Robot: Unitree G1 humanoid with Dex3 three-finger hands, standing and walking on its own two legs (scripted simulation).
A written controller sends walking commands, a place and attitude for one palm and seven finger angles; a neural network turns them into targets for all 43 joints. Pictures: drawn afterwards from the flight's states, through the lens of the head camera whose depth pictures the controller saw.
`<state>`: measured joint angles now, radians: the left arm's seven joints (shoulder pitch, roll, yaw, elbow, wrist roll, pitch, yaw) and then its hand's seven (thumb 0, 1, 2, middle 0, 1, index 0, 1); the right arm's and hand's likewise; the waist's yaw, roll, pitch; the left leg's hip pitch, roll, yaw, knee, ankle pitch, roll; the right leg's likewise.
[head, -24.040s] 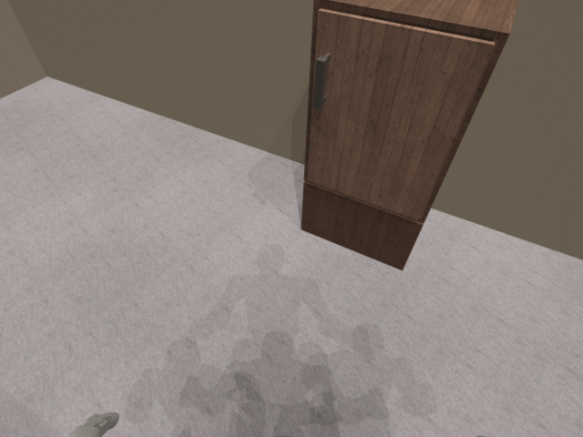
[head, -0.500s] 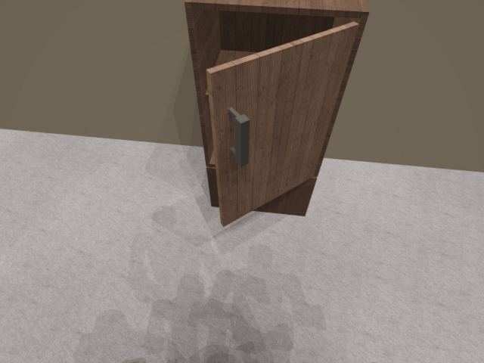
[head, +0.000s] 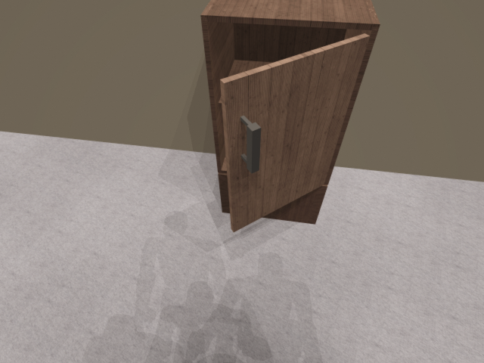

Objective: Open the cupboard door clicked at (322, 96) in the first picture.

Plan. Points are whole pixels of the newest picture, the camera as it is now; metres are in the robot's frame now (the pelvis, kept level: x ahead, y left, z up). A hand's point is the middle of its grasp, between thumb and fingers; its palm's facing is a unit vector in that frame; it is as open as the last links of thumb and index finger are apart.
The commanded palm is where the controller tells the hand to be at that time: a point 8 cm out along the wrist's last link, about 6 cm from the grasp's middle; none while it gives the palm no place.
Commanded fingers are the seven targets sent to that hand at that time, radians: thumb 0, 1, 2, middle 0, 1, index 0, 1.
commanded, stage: let the arm hang, fingers relaxed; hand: left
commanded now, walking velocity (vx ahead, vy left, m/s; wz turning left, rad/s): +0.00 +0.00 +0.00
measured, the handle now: (248, 144) +0.61 +0.02 -0.02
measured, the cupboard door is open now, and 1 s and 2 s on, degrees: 41 41 41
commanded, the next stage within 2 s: look to check the result in 0.32 s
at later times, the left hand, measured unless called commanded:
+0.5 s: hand out of the picture +0.02 +0.16 -0.17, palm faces +0.06 -0.98 -0.20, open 7.4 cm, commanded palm none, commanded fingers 0.00 0.90 0.90 -0.20 -0.30 -0.20 -0.30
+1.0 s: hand out of the picture +0.05 +0.16 -0.17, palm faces +0.05 -0.98 -0.21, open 7.4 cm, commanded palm none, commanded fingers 0.00 0.90 0.90 -0.20 -0.30 -0.20 -0.30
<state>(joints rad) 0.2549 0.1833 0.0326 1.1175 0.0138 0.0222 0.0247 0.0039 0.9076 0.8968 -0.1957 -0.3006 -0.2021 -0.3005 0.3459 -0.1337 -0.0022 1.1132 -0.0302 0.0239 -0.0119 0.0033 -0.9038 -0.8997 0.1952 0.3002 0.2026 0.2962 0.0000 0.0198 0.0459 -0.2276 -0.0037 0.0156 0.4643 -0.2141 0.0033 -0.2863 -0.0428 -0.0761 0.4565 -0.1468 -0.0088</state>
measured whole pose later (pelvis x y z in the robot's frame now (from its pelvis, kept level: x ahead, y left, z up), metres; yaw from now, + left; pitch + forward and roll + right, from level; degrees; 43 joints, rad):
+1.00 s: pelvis +0.04 -0.01 +0.01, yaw +0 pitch -2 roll +0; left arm 0.22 0.15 0.02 1.15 0.01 -0.01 0.03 0.00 0.91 0.90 -0.20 -0.30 -0.20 -0.30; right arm 0.26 -0.14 0.00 1.14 -0.02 0.00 -0.03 0.00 -0.90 -0.90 0.19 0.30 0.20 0.30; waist 0.00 0.02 0.06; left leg -0.13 0.02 0.00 0.39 -0.23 -0.02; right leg -0.20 -0.02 -0.09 0.41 -0.18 -0.02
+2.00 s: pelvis +0.05 -0.04 +0.00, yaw -27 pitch +2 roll +1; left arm 0.28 0.20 0.09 0.93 0.03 0.04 0.01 0.00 0.90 0.90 -0.20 -0.30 -0.21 -0.30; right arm 0.05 -0.20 -0.05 0.87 0.00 0.04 -0.03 0.00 -0.90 -0.90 0.19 0.30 0.20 0.30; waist 0.07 -0.03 0.07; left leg -0.38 -0.02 -0.05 0.74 -0.38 -0.04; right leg -0.27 0.15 0.24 0.47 -0.21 -0.06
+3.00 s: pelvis +0.09 -0.06 +0.00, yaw -63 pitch +2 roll -2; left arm 0.19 0.26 0.10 0.90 0.02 0.07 -0.03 0.01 0.91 0.90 -0.20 -0.30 -0.20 -0.30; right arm 0.24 -0.17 -0.01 0.88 -0.03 0.00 -0.03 0.00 -0.90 -0.90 0.20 0.30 0.21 0.30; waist 0.02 -0.03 0.08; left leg -0.24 0.10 0.12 0.48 -0.27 0.00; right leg -0.50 -0.01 -0.01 1.06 -0.43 0.06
